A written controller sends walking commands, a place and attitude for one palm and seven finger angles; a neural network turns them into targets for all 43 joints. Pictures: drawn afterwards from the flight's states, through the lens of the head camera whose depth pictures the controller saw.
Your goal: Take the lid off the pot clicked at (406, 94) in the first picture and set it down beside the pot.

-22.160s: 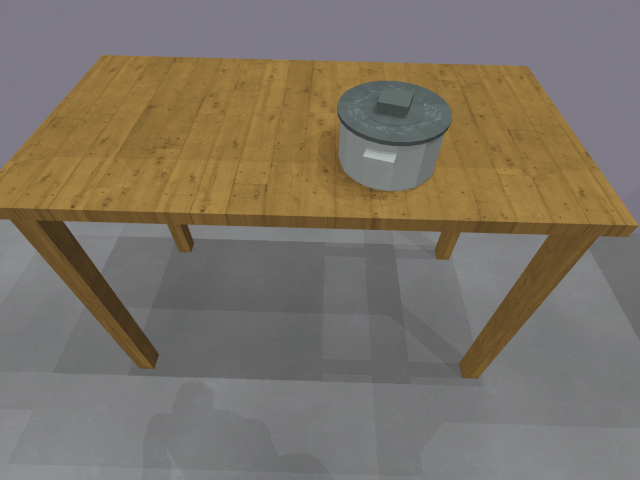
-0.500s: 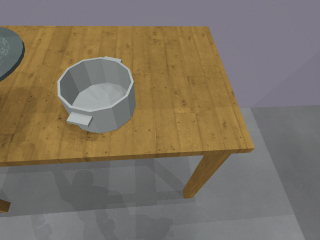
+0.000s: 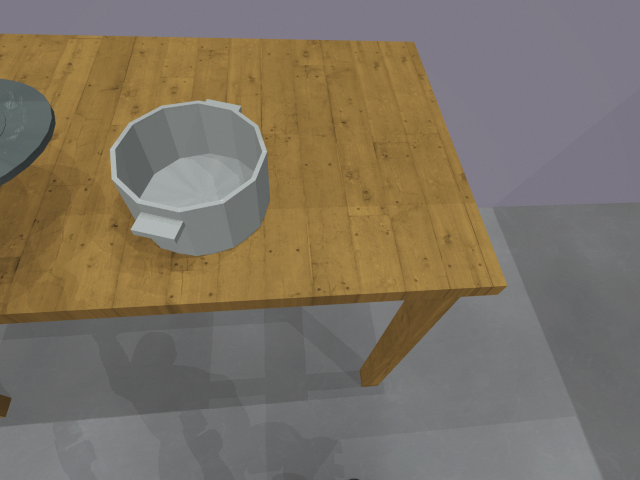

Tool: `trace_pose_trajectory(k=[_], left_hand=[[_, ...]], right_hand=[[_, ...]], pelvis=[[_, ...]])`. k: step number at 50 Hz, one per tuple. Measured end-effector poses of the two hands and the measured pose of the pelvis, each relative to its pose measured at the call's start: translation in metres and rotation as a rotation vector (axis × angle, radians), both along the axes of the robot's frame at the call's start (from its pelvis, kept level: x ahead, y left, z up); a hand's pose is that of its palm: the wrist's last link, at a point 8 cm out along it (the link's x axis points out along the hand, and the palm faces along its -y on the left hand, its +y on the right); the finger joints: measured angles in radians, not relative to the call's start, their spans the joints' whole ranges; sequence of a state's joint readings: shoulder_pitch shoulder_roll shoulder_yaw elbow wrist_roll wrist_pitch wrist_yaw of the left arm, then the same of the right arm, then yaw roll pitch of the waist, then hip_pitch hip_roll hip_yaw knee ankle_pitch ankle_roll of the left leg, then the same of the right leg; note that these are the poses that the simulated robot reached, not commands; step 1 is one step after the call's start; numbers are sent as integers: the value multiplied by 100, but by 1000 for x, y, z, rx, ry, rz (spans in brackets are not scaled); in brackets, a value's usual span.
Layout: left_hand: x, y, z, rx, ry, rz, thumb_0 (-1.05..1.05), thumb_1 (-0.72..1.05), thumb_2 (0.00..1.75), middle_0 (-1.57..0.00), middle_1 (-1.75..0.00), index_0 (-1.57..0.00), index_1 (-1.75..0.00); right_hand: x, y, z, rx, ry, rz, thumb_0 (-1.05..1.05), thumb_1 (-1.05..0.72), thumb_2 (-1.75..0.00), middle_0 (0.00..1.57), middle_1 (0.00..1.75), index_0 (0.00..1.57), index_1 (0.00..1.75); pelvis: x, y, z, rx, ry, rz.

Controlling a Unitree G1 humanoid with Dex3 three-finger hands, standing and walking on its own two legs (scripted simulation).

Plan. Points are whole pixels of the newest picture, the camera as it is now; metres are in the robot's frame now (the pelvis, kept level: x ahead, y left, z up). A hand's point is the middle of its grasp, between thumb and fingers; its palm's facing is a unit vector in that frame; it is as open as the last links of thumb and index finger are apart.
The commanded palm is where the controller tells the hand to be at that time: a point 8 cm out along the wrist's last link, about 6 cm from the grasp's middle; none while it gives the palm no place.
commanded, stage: lower the lid onto the table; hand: left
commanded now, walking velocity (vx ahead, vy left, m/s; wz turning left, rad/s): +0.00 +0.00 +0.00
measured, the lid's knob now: out of the picture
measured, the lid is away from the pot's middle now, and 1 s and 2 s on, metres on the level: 0.24 0.23 0.23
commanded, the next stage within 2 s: open the fingers wide in 1.94 s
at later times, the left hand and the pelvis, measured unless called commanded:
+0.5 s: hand out of the picture +0.47 +0.34 +0.16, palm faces -0.40 -0.27 -0.87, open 8.9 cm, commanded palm +0.51 +0.36 +0.23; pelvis +0.00 +0.00 -0.01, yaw -1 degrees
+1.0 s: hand out of the picture +0.47 +0.35 +0.13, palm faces -0.45 -0.28 -0.85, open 8.9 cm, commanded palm +0.52 +0.37 +0.19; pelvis -0.01 +0.00 -0.01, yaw +0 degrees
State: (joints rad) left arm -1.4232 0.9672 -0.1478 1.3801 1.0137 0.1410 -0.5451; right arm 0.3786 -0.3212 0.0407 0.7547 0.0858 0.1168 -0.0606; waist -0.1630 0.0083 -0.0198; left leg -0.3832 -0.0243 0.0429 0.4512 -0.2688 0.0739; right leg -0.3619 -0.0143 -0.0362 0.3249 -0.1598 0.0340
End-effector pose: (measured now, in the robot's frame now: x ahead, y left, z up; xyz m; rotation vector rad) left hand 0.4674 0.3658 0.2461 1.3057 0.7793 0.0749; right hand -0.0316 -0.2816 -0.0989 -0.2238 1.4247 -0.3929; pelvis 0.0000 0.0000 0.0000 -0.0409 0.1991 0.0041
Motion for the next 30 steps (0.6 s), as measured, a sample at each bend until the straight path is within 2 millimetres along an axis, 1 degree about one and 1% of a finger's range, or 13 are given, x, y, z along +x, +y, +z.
trace_pose_trajectory(k=[5, 10, 19, 25, 30], left_hand=[[6, -4, -4, -3, -3, -22, -1, 15, 75, -63, -106, -51, -98], [11, -11, -7, -12, -12, -48, -1, 15, 75, -63, -106, -51, -98], [13, -22, -18, -19, 0, -88, -1, 15, 75, -63, -106, -51, -98], [10, -22, -24, -12, 8, -95, -2, 15, 75, -63, -106, -51, -98], [6, -18, -32, -10, 30, -83, -2, 15, 75, -63, -106, -51, -98]], right_hand=[[-10, 2, 0, 2, 31, -12, 0, -91, -90, 21, 30, 21, 30], [-13, 5, -1, 11, 30, -28, 0, -90, -90, 21, 30, 21, 30], [-7, 8, -7, 24, 6, -37, 0, -90, -90, 21, 30, 21, 30], [-3, 6, -8, 19, -6, -35, 0, -90, -90, 21, 30, 21, 30], [-3, 3, -8, 7, -3, -28, 0, -90, -90, 21, 30, 21, 30]], pelvis=[[1, 1, -1, -2, 10, 4], [2, 1, -2, -3, 16, 1], [0, -1, -4, -5, 19, -9], [-2, -2, -5, -5, 21, -9], [-4, -3, -6, -7, 23, -7]])
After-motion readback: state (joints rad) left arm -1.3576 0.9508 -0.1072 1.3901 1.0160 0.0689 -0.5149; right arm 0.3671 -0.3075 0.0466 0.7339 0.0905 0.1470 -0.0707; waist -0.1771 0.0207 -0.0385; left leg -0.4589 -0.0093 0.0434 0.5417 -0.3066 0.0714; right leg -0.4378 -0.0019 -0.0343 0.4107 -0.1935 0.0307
